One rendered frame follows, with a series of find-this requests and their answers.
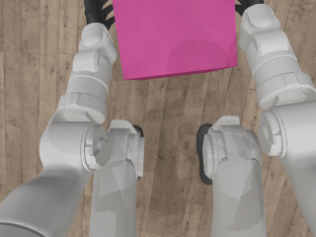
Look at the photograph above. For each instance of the robot left forearm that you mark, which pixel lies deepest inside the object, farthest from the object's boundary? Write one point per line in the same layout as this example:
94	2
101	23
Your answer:
89	81

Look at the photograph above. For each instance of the robot left hand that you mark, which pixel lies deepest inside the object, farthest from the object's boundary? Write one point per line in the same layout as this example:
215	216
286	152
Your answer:
95	13

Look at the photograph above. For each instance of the robot right upper arm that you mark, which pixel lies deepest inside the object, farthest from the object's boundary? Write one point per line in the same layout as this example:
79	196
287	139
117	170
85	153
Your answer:
288	132

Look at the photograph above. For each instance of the robot right hand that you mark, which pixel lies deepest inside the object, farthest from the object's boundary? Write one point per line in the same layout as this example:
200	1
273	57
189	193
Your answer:
240	8

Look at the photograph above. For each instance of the robot left upper arm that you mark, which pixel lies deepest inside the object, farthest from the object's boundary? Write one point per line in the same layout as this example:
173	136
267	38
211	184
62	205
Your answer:
46	205

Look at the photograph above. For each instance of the robot right thigh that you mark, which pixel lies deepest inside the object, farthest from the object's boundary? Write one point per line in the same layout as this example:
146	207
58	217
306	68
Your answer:
238	194

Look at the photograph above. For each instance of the robot right forearm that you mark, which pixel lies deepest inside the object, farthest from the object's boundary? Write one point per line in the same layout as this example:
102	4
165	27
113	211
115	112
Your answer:
272	62

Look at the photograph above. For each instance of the robot thigh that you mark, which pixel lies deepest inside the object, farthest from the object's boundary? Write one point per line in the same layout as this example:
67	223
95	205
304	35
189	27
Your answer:
238	194
113	208

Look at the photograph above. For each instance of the carton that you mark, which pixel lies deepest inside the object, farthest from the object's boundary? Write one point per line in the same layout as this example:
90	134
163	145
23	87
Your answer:
169	38

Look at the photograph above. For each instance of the robot left thigh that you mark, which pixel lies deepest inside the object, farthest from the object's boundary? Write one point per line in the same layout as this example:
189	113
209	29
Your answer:
113	208

